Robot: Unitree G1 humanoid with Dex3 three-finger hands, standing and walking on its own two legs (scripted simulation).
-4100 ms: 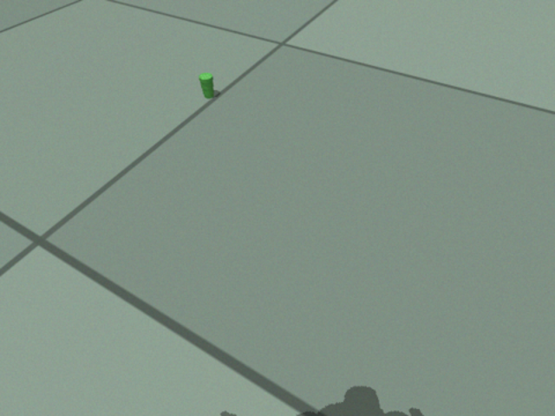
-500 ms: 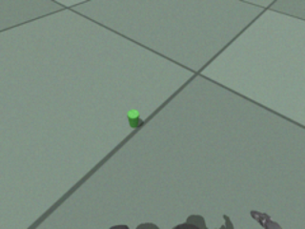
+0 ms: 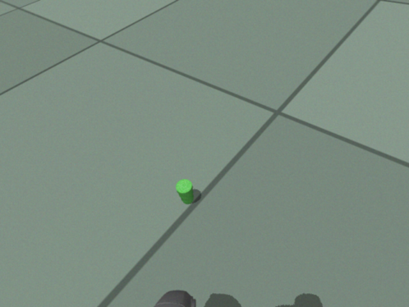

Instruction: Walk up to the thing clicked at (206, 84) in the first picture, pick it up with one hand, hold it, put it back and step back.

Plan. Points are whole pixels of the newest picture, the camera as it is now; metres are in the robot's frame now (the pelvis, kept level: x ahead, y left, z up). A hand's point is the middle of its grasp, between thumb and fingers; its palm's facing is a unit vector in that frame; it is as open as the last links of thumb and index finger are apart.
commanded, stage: walk up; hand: left
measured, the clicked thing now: (186, 192) +0.77 +0.21 -0.70
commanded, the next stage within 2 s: none
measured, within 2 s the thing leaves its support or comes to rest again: neither
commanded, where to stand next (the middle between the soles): +0.36 +0.04 m, yaw +0 degrees
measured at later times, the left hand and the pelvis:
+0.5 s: hand (85, 284) +0.19 +0.33 -0.16, palm faces -0.03 -0.95 -0.33, open 7.4 cm; pelvis +0.15 +0.06 +0.00, yaw +2 degrees
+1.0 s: hand (107, 222) +0.33 +0.30 -0.12, palm faces -0.04 -0.90 -0.43, open 7.4 cm; pelvis +0.26 +0.03 +0.00, yaw +0 degrees
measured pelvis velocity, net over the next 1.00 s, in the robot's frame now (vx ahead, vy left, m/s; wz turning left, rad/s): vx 0.26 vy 0.03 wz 0.00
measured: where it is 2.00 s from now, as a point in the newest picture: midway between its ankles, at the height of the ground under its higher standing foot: (216, 284)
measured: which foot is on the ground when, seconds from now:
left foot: up 0.00-0.28, down 0.30-0.78, up 0.80-1.00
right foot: down 0.00-0.32, up 0.34-0.74, down 0.76-1.00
